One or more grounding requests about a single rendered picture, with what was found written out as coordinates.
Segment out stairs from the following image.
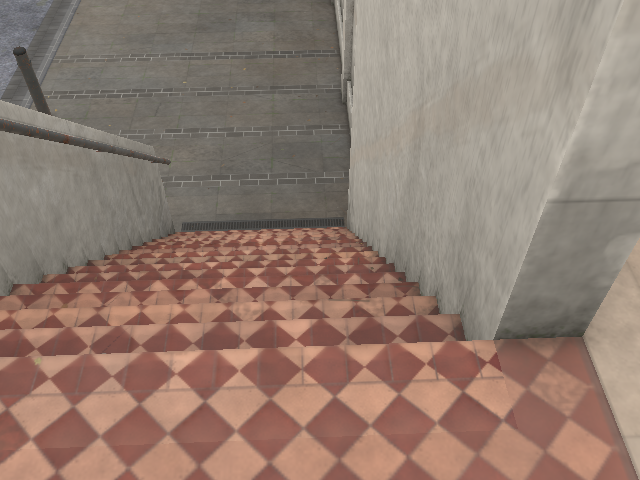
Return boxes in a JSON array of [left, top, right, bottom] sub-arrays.
[[0, 227, 466, 357]]

